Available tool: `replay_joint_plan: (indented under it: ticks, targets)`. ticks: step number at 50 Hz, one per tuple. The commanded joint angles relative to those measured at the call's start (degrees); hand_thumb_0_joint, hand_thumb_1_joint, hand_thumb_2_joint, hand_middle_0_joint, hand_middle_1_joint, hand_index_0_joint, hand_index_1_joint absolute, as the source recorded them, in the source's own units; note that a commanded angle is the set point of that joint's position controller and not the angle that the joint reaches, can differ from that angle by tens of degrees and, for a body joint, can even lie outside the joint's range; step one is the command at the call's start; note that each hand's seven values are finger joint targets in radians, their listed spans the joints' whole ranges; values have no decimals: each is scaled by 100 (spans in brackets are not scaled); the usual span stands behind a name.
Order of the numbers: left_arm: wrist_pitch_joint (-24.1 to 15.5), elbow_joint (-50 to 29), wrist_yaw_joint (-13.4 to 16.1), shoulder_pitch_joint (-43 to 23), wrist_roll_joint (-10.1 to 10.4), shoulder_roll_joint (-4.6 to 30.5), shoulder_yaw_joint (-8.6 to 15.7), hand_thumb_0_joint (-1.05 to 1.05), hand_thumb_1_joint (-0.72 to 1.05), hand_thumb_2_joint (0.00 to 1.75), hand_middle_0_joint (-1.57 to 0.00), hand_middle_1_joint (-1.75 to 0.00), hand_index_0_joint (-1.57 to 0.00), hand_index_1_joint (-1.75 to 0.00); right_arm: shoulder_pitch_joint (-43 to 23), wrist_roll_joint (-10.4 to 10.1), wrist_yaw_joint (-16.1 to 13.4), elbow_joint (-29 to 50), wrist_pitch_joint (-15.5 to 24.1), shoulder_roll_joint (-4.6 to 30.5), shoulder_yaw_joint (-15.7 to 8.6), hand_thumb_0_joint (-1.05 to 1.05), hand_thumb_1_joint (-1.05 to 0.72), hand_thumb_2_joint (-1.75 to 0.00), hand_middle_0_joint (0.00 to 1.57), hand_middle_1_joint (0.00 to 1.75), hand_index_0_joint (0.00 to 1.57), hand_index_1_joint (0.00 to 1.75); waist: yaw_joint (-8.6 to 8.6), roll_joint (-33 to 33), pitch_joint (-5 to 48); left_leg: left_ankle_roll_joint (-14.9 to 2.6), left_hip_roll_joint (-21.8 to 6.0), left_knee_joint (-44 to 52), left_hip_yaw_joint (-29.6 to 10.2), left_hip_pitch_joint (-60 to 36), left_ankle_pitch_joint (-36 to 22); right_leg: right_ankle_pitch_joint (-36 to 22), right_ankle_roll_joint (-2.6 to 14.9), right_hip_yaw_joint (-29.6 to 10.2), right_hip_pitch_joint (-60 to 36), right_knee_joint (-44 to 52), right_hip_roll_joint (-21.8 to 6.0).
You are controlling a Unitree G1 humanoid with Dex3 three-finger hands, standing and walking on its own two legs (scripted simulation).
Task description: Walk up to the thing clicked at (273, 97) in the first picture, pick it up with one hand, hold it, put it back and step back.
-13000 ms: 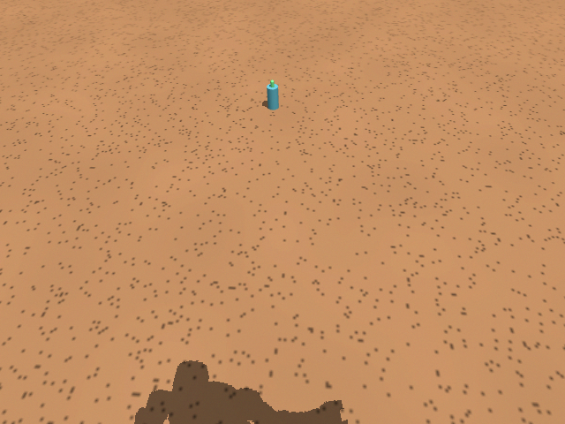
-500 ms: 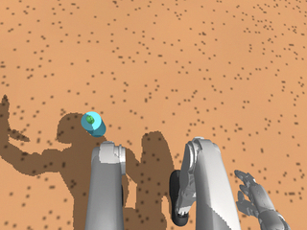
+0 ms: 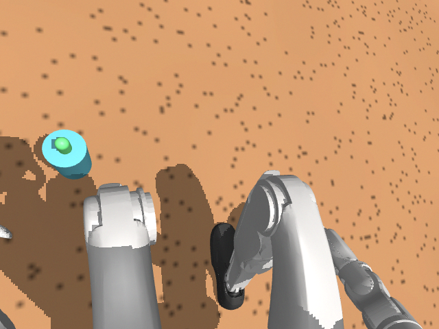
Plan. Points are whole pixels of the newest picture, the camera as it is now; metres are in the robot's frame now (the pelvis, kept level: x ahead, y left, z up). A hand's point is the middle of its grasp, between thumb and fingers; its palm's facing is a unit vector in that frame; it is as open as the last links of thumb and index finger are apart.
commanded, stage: close in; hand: left
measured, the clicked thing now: (68, 154) +0.41 +0.23 -0.22
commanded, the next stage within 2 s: close in 0.76 s
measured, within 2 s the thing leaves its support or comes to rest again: neither
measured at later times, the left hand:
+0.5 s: hand (39, 169) +0.37 +0.27 -0.18, palm faces +0.14 -0.99 +0.02, open 17.6 cm
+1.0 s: hand (57, 163) +0.39 +0.25 -0.20, palm faces +0.25 -0.97 -0.01, open 16.4 cm
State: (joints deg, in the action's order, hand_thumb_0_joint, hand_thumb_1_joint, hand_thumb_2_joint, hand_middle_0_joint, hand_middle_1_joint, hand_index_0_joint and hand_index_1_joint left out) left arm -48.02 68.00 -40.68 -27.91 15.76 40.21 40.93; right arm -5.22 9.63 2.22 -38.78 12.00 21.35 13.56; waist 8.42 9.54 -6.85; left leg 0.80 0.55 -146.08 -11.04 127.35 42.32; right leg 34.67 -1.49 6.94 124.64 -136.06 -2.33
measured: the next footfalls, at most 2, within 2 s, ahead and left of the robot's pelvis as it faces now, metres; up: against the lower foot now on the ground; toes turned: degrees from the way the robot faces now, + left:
none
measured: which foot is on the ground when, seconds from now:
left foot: down 0.00-1.00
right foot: down 0.00-1.00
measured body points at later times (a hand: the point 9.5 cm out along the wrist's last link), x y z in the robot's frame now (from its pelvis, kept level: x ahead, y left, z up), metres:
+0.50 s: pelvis -0.02 +0.01 -0.03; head +0.19 +0.19 +0.33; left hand +0.36 +0.32 -0.18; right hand +0.16 -0.24 -0.05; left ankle +0.08 +0.12 -0.27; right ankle +0.13 -0.13 -0.27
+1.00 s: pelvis -0.02 +0.02 -0.02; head +0.21 +0.18 +0.31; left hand +0.37 +0.30 -0.20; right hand +0.12 -0.25 -0.05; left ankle +0.08 +0.12 -0.27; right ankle +0.13 -0.13 -0.27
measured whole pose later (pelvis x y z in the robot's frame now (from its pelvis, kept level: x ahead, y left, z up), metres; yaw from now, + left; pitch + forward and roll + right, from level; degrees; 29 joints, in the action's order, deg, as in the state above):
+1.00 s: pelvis -0.02 +0.02 -0.02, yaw -6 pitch +10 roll -18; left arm -70.4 82.1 -1.2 -29.8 5.3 42.9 29.2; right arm -9.0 21.5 9.3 -33.3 3.2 22.8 28.2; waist 13.9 15.6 -18.3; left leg 0.0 0.9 -153.3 -20.2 124.9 40.6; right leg 29.8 -3.9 13.9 118.1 -135.6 0.7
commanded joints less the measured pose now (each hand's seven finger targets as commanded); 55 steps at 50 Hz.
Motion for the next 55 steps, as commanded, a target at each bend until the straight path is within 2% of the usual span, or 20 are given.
replay_joint_plan:
  ticks: [1,5,8,11,15,16,19,20,22,25,26,29,31,33,40,43,46,49,51,55]
  targets:
    - [-685,-513,132,-643,190,1252,-125,0,-51,8,-6,-12,-5,-11,274,101,-22,219,-24,1779,-398,0,-90,-90,20,30,20,30,53,-2564,3758,58,-174,1877,359,-2861,-1363,-725,352,471,-1704,796,276]
    - [-1023,-47,375,-1094,188,972,-569,0,-57,7,-5,-12,-6,-10,57,243,31,250,-100,1837,-140,0,-90,-90,20,30,20,30,440,-2238,3344,37,-191,1594,209,-2598,-1159,-683,296,647,-1654,772,314]
    - [-1308,318,733,-1095,25,1238,-565,0,-58,6,-5,-10,-7,-8,-103,386,89,325,-197,1869,64,0,-90,-90,20,30,20,30,438,-2145,3116,37,-193,1471,142,-2418,-1060,-684,261,736,-1810,727,352]
    - [-1631,437,1132,-1205,-54,1214,-598,0,-59,4,-5,-10,-8,-7,-248,501,165,404,-287,1933,232,0,-90,-90,20,30,20,30,455,-2183,2894,73,-186,1504,57,-2355,-849,-561,246,854,-1819,697,372]
    - [-1918,479,1701,-1111,-303,1236,-565,0,-61,5,-5,-12,-8,-9,-273,668,270,439,-431,2026,334,0,-90,-89,20,30,20,30,436,-2621,2746,193,-206,1643,-73,-2652,-1008,-707,248,1022,-1827,581,385]
    - [-1959,431,1837,-1082,-414,1433,-466,0,-60,7,-5,-12,-7,-9,-274,724,288,470,-465,2059,344,0,-89,-89,20,30,20,30,414,-2796,2753,205,-222,1623,-62,-2738,-1142,-841,254,1016,-1895,557,393]
    - [-2004,416,2161,-1010,-684,1369,-663,0,-61,6,-5,-12,-8,-9,-263,818,343,461,-593,2074,375,0,-89,-89,20,30,20,30,507,-2965,2541,226,-221,1656,-80,-2657,-1084,-872,262,1068,-1908,583,401]
    - [-2012,440,2257,-1047,-751,1217,-796,0,-61,6,-5,-11,-7,-9,-292,833,366,482,-635,2090,371,0,-89,-89,20,30,20,30,615,-3000,2431,250,-232,1714,-141,-2670,-1066,-888,255,1112,-1845,550,385]
    - [-2010,418,2437,-1025,-775,1113,-930,0,-60,6,-5,-11,-8,-9,-329,847,408,544,-670,2096,397,0,-89,-89,20,30,20,30,617,-2850,2258,203,-227,1703,-155,-2442,-766,-750,235,1119,-1819,642,401]
    - [-2022,467,2689,-1214,-802,924,-1183,0,-60,7,-6,-13,-9,-9,-302,882,473,589,-713,2141,427,0,-89,-89,20,30,20,30,893,-2605,2144,161,-206,1690,-254,-2278,-412,-597,181,1183,-1816,735,409]
    - [-2050,469,2783,-1294,-789,900,-1249,0,-58,6,-6,-12,-9,-8,-325,885,490,597,-715,2147,447,0,-89,-89,20,30,20,30,901,-2507,2042,135,-208,1686,-283,-2169,-234,-490,167,1188,-1767,757,413]
    - [-2162,569,2977,-1483,-777,827,-1433,0,-55,8,-8,-13,-11,-10,-321,913,534,606,-719,2179,502,0,-89,-89,20,30,20,30,1111,-2136,1968,67,-174,1591,-359,-1956,41,-366,115,1222,-1786,838,427]
    - [-2238,651,3130,-1528,-811,823,-1442,0,-56,8,-6,-12,-10,-9,-304,943,556,593,-725,2205,519,0,-90,-90,20,30,20,30,1138,-2125,1879,95,-198,1664,-471,-2077,89,-373,99,1249,-1725,812,416]
    - [-2325,759,3276,-1512,-843,905,-1465,0,-54,10,-6,-12,-9,-10,-369,986,577,643,-747,2157,580,0,-89,-89,20,30,20,30,1072,-2033,1808,50,-193,1583,-431,-1862,135,-296,113,1237,-1759,836,470]
    - [-2485,1102,3714,-982,-1009,1099,-1161,0,-54,15,-6,-13,-7,-12,-450,1112,603,747,-870,2153,671,0,-90,-90,20,30,20,30,882,-2295,1637,93,-224,1670,-410,-1898,-80,-429,143,1234,-1919,804,496]
    - [-2583,938,3856,-912,-1033,1204,-1066,0,-50,17,-5,-13,-5,-13,-428,1156,616,734,-899,2155,722,0,-90,-90,20,30,20,30,851,-2411,1903,103,-241,1569,-381,-2052,-423,-722,145,1244,-2142,770,534]
    - [-2672,650,3942,-1160,-1043,1232,-1109,0,-27,32,-22,-25,-21,-26,-394,1174,612,679,-913,2180,726,0,-87,-90,20,30,20,30,982,-2545,2003,114,-280,1551,-441,-2191,-533,-839,150,1262,-2160,738,533]
    - [-2723,515,4004,-1389,-1022,1113,-1203,0,-4,38,-27,-28,-25,-30,-349,1196,626,620,-912,2217,709,0,-88,-90,20,30,20,30,1157,-2578,2150,126,-302,1461,-491,-2358,-732,-1056,130,1259,-2237,720,537]
    - [-2714,455,4015,-1546,-1028,1116,-1330,0,4,42,-29,-31,-27,-33,-293,1190,624,575,-915,2203,706,0,-88,-90,20,30,20,30,1255,-2554,2173,95,-296,1431,-475,-2292,-639,-1010,133,1239,-2241,778,546]
    - [-2608,633,3976,-1491,-1045,944,-1528,0,14,46,-34,-33,-31,-35,-275,1172,629,499,-931,2164,722,0,-87,-90,20,30,20,30,1271,-2375,2168,86,-290,1386,-467,-2225,-698,-1067,120,1246,-2236,800,557]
